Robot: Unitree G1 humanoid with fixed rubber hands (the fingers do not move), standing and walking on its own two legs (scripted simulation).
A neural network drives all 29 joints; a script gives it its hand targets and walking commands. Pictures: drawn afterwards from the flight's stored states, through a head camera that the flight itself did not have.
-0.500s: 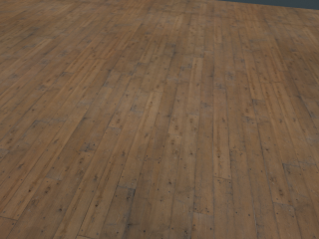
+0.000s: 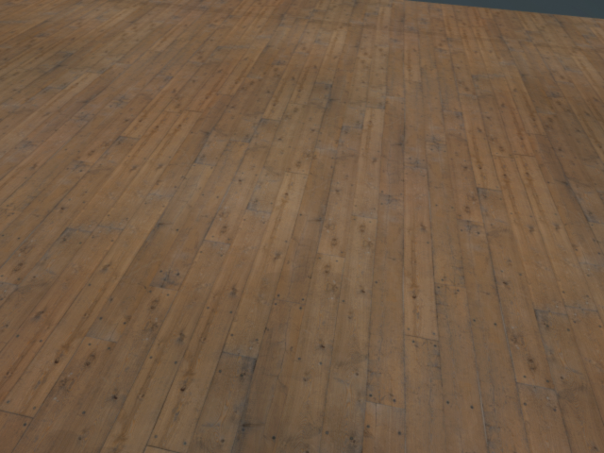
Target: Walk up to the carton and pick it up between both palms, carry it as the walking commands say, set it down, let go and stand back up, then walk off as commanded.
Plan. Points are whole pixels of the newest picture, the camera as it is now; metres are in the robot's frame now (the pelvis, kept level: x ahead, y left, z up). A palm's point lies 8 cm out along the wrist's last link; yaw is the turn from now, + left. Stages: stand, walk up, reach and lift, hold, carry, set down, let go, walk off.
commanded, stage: walk off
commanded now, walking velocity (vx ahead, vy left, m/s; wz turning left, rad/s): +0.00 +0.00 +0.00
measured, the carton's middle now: out of the picture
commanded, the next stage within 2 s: none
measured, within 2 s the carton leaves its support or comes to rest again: neither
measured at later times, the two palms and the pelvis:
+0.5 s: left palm (187, 446) +0.17 +0.17 -0.14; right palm out of the picture -0.07 -0.27 -0.15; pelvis +0.09 -0.07 -0.02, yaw +0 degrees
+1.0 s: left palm (208, 422) +0.20 +0.15 -0.14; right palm (419, 263) +0.51 -0.25 -0.15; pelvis +0.35 -0.04 -0.03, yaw +0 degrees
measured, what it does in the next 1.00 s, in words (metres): walks ahead: right foot, then left foot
